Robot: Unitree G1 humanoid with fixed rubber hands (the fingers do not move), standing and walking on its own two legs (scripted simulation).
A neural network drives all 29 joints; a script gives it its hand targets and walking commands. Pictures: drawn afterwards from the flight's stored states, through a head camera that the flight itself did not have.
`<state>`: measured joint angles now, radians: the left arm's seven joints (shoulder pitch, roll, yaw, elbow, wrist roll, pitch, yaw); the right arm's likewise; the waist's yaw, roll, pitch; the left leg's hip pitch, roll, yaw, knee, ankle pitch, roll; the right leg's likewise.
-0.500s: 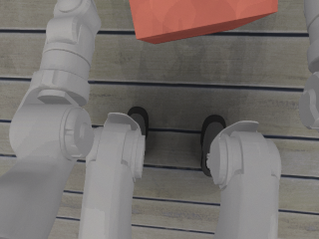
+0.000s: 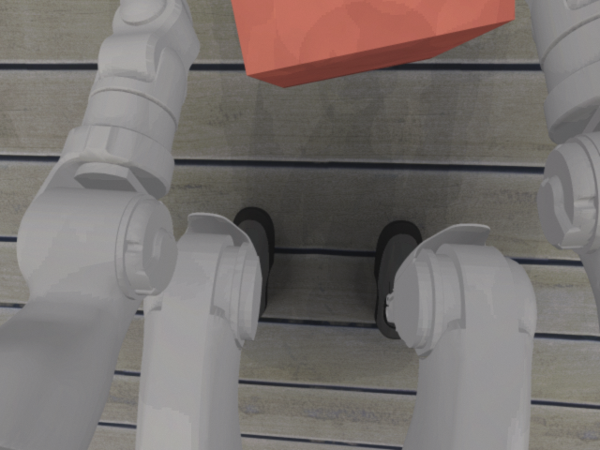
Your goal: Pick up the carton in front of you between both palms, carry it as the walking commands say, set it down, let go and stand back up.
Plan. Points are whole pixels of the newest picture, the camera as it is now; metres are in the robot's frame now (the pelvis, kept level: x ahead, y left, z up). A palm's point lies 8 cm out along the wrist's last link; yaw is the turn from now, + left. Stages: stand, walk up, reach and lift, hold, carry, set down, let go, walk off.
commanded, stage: reach and lift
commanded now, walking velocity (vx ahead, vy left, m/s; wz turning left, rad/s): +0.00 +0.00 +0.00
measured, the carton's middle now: out of the picture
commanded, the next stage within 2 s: none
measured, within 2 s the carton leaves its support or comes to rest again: leaves its support in 0.38 s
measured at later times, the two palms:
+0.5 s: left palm out of the picture +0.54 +0.13 -0.14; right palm out of the picture +0.57 -0.17 -0.14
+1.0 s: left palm out of the picture +0.50 +0.13 +0.04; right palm out of the picture +0.52 -0.17 +0.06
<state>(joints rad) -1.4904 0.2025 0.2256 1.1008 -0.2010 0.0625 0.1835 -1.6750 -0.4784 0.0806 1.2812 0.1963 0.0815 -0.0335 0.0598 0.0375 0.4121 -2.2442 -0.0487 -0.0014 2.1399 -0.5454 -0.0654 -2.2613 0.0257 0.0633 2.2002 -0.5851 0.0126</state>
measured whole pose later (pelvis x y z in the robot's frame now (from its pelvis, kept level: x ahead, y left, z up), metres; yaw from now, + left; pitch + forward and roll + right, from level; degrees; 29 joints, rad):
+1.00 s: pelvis +0.00 +0.01 +0.11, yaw -4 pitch +44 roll +1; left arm -1.06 -0.07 0.60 0.59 0.23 0.39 0.09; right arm -1.22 -0.09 -0.42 0.83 -0.26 0.37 0.02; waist 0.01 0.01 -0.11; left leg -2.04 -0.11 -0.08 1.74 -0.47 -0.08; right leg -2.05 0.11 0.09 1.76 -0.48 0.06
